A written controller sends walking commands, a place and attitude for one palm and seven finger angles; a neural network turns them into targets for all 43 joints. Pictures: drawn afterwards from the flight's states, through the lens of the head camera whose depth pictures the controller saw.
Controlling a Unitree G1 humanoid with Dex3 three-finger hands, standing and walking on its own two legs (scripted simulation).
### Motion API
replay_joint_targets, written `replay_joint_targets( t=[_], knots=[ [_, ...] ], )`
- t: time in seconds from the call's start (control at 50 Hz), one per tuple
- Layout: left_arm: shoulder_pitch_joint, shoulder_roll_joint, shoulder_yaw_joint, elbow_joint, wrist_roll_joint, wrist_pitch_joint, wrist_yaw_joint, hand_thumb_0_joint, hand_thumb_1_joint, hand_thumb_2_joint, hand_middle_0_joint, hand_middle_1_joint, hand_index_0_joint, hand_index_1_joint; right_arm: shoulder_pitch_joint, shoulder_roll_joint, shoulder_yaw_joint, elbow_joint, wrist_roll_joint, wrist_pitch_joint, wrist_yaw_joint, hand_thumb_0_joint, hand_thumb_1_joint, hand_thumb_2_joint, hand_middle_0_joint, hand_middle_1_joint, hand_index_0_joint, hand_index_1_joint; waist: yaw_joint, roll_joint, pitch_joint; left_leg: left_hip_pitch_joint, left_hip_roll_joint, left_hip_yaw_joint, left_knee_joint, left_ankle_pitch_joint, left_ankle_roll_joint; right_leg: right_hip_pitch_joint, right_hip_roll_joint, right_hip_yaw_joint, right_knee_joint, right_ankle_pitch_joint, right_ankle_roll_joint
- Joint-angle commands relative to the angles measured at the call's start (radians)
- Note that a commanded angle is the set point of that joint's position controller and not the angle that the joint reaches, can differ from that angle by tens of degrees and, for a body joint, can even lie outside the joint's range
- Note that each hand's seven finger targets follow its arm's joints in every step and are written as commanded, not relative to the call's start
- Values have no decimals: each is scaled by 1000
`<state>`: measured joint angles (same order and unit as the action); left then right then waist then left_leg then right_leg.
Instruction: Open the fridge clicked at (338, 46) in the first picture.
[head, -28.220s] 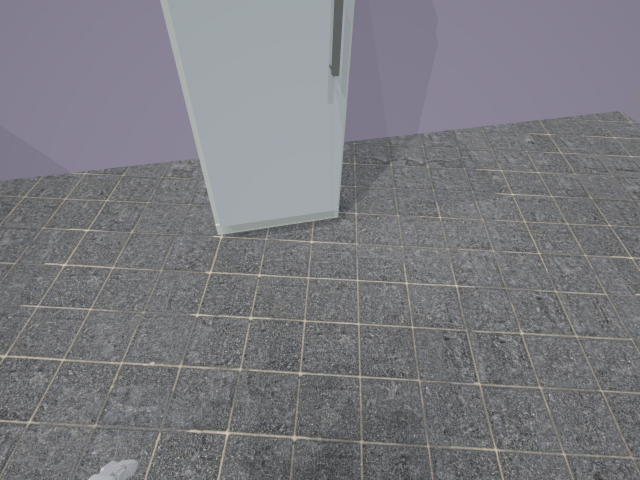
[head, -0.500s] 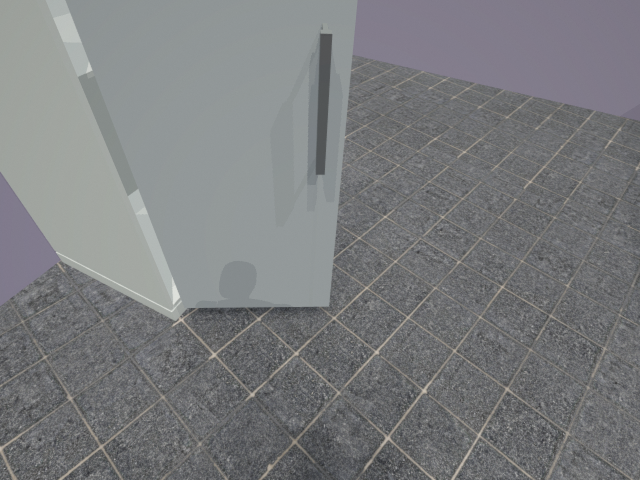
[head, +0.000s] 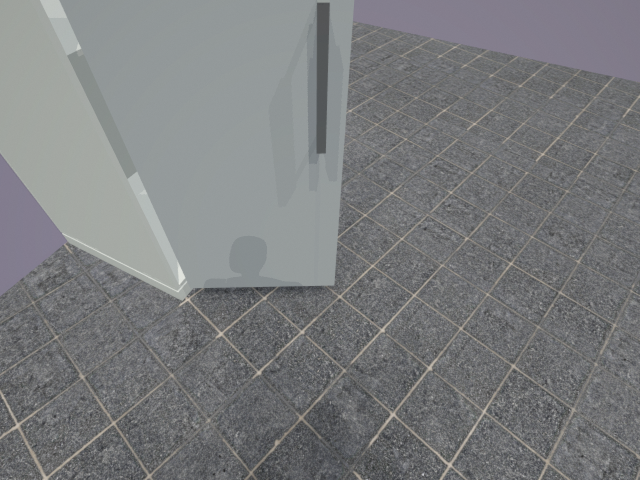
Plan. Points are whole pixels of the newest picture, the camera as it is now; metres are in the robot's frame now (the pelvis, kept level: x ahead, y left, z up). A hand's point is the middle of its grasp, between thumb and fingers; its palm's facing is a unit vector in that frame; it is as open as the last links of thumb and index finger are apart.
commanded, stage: look to check the result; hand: right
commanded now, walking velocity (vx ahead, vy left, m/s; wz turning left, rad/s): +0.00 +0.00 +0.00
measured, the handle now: (321, 81) +0.79 +0.04 +0.09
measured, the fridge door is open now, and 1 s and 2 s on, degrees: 61 61 61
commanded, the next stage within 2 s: stand and wait in 0.20 s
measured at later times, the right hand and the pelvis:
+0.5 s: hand out of the picture +0.11 -0.23 -0.15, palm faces -0.01 +0.94 -0.33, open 7.3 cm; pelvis +0.01 +0.01 +0.00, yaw +0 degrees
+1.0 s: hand out of the picture +0.10 -0.21 -0.16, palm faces -0.01 +0.95 -0.32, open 7.3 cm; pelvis +0.02 +0.03 +0.00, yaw +0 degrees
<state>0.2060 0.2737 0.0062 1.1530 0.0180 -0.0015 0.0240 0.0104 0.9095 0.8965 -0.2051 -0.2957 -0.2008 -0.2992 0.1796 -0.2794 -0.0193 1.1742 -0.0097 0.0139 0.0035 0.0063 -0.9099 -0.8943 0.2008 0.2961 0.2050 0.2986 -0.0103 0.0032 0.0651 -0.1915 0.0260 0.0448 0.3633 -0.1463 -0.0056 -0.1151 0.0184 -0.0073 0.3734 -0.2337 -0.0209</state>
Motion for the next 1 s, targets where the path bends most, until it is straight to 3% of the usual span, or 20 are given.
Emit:
replay_joint_targets(
  t=[0.0,0.2,0.34,0.6,0.72,0.86,0.98],
  knots=[
    [-21,191,36,-62,-3,-21,7,0,900,900,-200,-300,-200,-300,-59,-191,-27,-67,-1,-31,-12,0,-900,-900,200,300,200,300,12,-10,-53,72,98,-101,-48,12,48,-69,-134,102,-98,75,-14],
    [-78,224,35,-77,-2,-24,2,0,900,900,-200,-300,-200,-300,-111,-221,-27,-88,-1,-40,-15,0,-900,-900,200,300,200,300,13,8,-92,104,105,-99,-35,158,45,-16,-140,95,-96,208,-5],
    [-108,239,33,-81,-1,-21,-4,0,900,900,-200,-300,-200,-300,-140,-237,-26,-104,-1,-42,-13,0,-900,-900,200,300,200,300,13,12,-69,99,105,-109,-59,132,43,-16,-138,90,-112,177,0],
    [-100,247,28,-76,-2,-21,-2,0,900,900,-200,-300,-200,-300,-143,-248,-27,-107,2,-47,-15,0,-900,-900,200,300,200,300,15,2,-126,151,111,-113,-66,190,51,15,-142,80,-109,205,6],
    [-93,244,27,-69,-2,-17,-1,0,900,900,-200,-300,-200,-300,-138,-246,-26,-101,3,-45,-15,0,-900,-900,200,300,200,300,15,-2,-90,133,108,-120,-81,155,53,5,-141,77,-113,170,8],
    [-83,240,29,-70,-4,-16,1,0,900,900,-200,-300,-200,-300,-126,-243,-28,-97,4,-48,-18,0,-900,-900,200,300,200,300,15,1,-107,143,106,-121,-80,197,55,22,-142,71,-101,189,10],
    [-78,235,31,-65,-2,-14,-1,0,900,900,-200,-300,-200,-300,-128,-239,-28,-96,2,-47,-17,0,-900,-900,200,300,200,300,17,0,-79,123,105,-127,-98,125,53,8,-142,68,-111,141,9]
  ],
)
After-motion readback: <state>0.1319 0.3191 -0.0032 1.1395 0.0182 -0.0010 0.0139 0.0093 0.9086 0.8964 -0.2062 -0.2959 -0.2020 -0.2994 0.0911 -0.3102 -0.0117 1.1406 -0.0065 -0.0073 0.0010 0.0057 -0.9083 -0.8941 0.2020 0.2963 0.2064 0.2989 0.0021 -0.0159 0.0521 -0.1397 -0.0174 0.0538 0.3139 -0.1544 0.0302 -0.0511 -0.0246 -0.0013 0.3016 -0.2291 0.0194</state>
